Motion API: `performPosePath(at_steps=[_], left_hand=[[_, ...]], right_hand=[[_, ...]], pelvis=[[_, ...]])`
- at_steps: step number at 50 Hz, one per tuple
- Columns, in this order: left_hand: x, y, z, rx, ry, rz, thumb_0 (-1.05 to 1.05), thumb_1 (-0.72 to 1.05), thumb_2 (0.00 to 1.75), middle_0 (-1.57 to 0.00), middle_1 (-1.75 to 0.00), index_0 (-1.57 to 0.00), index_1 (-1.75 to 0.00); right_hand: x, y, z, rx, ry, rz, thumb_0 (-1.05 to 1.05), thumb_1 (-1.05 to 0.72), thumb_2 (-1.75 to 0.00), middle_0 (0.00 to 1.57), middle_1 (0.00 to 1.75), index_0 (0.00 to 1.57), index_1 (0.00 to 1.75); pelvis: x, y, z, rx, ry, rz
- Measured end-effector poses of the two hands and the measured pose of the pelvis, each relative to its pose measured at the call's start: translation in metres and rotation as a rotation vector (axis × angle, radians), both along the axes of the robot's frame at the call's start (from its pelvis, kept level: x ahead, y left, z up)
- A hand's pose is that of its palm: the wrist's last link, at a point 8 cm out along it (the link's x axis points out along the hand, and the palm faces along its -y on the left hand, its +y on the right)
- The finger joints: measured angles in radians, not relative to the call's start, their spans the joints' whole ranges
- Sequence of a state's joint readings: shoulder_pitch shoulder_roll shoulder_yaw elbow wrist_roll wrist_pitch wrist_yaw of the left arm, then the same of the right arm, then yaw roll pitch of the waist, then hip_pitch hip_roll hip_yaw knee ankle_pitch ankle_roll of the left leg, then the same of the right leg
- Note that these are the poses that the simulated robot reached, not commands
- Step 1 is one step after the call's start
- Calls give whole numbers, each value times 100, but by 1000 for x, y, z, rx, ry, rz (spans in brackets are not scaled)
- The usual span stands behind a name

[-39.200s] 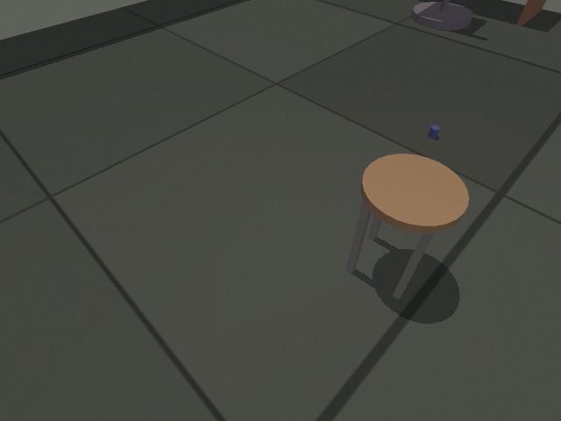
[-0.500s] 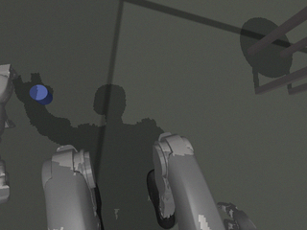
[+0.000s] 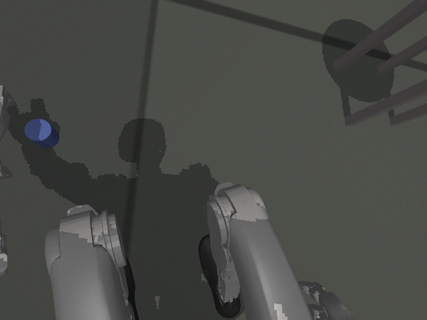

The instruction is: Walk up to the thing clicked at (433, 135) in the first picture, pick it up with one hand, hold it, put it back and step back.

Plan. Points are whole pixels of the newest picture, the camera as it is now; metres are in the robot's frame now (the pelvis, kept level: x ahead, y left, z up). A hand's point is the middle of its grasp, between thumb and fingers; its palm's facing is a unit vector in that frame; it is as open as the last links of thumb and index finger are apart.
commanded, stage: rise first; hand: left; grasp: from above
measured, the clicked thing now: (43, 134) +0.50 +0.30 -0.30
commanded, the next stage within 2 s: approach in 1.00 s
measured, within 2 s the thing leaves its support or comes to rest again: neither
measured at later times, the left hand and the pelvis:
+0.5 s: hand out of the picture +0.45 +0.33 -0.19, palm faces -0.44 -0.09 -0.89, open 14.1 cm; pelvis +0.00 +0.00 -0.01, yaw -1 degrees
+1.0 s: hand out of the picture +0.46 +0.33 -0.19, palm faces -0.43 -0.09 -0.90, open 13.9 cm; pelvis +0.00 +0.00 -0.01, yaw -1 degrees
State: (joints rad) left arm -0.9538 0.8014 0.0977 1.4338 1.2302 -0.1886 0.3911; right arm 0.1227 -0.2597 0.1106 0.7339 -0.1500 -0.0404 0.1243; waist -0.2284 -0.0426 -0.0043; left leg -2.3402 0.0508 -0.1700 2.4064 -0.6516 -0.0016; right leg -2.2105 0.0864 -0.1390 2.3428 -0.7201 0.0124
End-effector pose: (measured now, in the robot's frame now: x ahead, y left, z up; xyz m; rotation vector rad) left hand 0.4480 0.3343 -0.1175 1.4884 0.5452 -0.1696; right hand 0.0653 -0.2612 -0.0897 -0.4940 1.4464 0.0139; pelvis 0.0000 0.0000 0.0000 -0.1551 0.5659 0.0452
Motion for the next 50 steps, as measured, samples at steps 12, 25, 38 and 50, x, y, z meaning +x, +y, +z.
performPosePath(at_steps=[12,25,38,50], left_hand=[[5,-1,-7,0,-1,1,0,-54,100,-11,-101,-10,-101],[11,-2,-14,3,8,-3,0,-54,100,-10,-102,-9,-102],[17,1,-14,10,0,9,0,-52,98,-11,-102,-10,-102],[15,-3,-10,0,-9,-4,0,-50,96,-13,-101,-13,-100]], right_hand=[[-10,1,0,-4,13,4,0,-92,-91,20,30,20,30],[-17,1,2,-6,21,9,0,-92,-91,20,30,20,30],[-14,4,1,6,18,17,0,-91,-90,20,30,20,30],[-11,5,2,17,9,24,0,-92,-90,20,30,20,30]], pelvis=[[-1,0,-5,-6,-14,-4],[-1,1,-8,-13,-18,-8],[0,1,-8,-17,-18,-10],[-1,1,-7,-19,-19,-10]])
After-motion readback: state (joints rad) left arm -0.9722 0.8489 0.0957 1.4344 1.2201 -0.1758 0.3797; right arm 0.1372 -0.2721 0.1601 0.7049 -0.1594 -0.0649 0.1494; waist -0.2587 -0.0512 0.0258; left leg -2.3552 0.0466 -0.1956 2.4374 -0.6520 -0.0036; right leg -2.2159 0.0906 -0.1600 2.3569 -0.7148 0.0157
